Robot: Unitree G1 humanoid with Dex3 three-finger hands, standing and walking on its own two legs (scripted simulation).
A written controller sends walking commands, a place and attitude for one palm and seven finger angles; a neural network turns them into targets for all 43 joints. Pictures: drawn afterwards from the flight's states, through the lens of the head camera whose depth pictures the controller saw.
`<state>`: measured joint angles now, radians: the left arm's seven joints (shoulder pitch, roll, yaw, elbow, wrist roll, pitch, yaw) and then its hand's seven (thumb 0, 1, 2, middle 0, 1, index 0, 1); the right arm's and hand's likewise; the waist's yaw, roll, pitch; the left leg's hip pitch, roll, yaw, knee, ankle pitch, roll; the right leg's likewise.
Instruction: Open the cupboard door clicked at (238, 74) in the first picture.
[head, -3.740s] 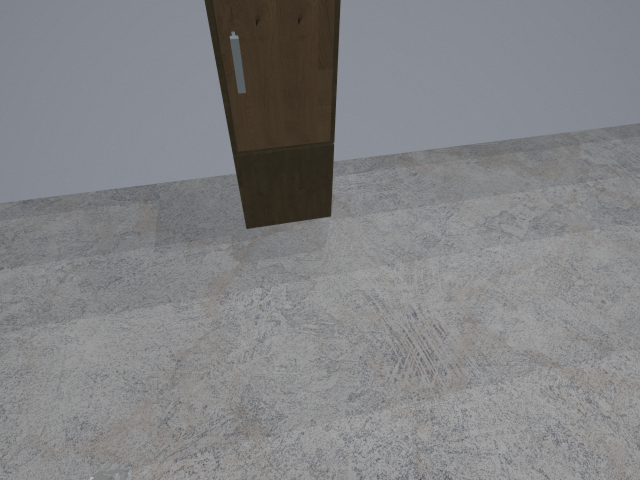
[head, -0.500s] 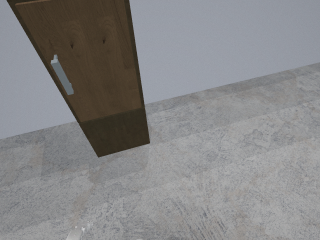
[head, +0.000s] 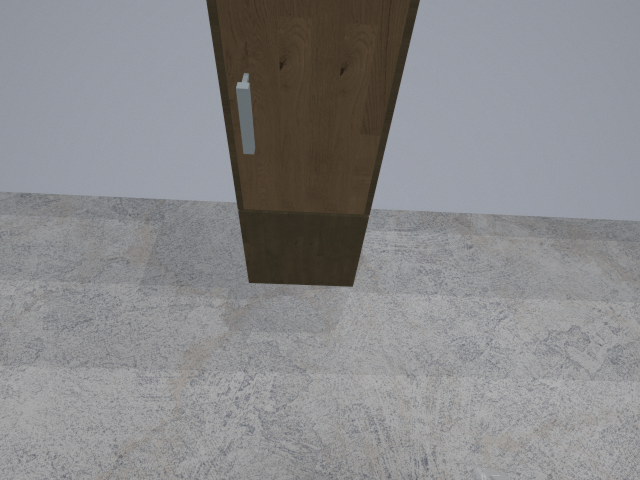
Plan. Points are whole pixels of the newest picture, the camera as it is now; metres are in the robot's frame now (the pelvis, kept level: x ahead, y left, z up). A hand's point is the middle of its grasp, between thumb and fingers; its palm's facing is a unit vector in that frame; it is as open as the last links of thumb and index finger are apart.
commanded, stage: take the last steps up to it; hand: left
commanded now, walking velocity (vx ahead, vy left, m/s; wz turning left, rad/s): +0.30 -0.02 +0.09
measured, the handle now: (247, 114) +0.79 +0.24 -0.01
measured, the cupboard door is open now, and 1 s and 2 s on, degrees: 0 0 0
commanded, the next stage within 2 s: come to a stop and stand still in 0.80 s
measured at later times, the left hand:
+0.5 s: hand out of the picture +0.01 +0.12 -0.16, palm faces +0.15 -0.98 -0.12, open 7.4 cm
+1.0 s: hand (201, 360) +0.30 +0.22 -0.16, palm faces +0.04 -0.98 -0.21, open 7.4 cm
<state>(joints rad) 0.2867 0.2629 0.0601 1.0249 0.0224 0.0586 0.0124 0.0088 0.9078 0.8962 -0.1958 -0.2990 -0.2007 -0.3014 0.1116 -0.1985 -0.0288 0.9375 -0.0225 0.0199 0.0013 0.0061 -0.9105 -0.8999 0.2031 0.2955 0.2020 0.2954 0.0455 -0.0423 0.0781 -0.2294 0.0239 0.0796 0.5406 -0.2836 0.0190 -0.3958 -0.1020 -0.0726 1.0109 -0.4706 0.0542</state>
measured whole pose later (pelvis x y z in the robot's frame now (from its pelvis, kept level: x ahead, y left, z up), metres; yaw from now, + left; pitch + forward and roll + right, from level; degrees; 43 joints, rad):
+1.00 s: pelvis +0.23 +0.04 +0.01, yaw +2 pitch -1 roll +1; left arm 0.17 0.18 0.04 1.03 0.02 -0.01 0.01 0.00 0.91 0.90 -0.19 -0.30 -0.20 -0.30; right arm 0.32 -0.11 -0.03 1.11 -0.03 -0.03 -0.02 0.00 -0.92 -0.90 0.20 0.30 0.20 0.30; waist -0.03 -0.01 0.04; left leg -0.13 0.02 0.20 0.42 -0.26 0.03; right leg -0.39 -0.09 -0.08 0.66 -0.24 0.02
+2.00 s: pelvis +0.20 +0.04 +0.00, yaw +2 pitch -1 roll +0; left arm 0.30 0.15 -0.03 1.04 0.01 -0.01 0.03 0.01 0.91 0.90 -0.20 -0.30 -0.20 -0.30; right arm 0.29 -0.17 0.00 1.04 -0.02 0.01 0.00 0.01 -0.92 -0.90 0.20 0.30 0.20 0.30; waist -0.01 0.02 0.03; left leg -0.25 0.02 0.12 0.52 -0.25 0.03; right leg -0.20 -0.02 -0.05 0.54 -0.32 -0.01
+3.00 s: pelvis +0.22 +0.03 -0.01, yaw +5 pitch +4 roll +1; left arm 0.38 0.16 0.06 0.19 -0.15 -0.19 0.05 0.03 0.87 0.87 -0.20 -0.34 -0.20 -0.35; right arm 0.28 -0.22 -0.03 0.78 0.01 -0.24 -0.04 0.01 -0.91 -0.90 0.21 0.30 0.20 0.30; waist -0.03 0.03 -0.07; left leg -0.43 0.01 0.08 0.66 -0.31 0.02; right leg -0.37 -0.04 -0.09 0.69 -0.40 -0.02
